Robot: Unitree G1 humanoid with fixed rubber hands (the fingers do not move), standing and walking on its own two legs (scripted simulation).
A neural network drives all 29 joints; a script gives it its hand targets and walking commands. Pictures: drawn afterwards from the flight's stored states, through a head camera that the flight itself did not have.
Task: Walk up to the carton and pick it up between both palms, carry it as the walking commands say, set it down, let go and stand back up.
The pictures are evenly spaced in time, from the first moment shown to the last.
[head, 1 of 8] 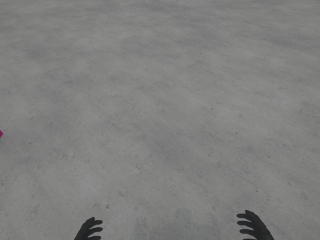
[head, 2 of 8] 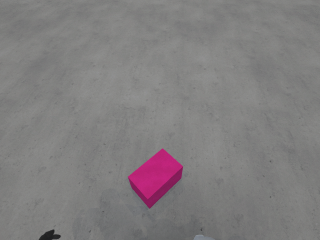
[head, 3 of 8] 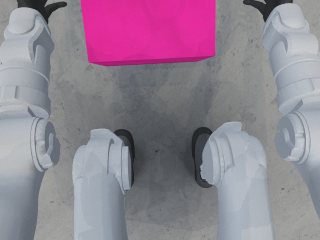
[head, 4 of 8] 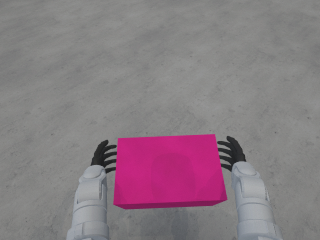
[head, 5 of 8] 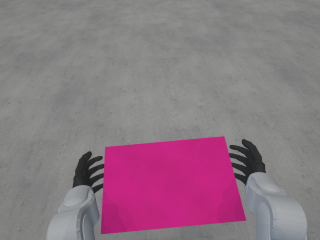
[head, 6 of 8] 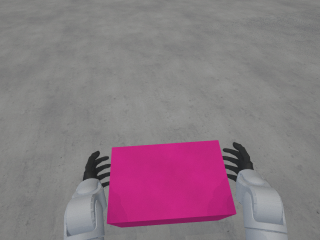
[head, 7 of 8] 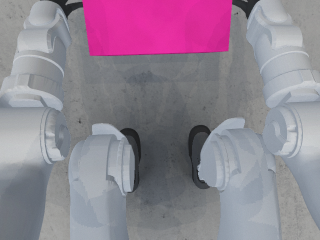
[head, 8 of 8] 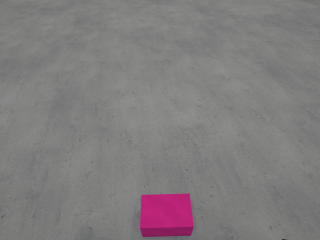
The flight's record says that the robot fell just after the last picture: no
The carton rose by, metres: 0.71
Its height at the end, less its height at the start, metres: +0.00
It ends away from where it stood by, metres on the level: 0.64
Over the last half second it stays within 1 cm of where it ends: yes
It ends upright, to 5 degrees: yes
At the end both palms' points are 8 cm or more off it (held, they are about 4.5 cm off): yes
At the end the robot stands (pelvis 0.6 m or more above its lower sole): yes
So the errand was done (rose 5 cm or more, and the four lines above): yes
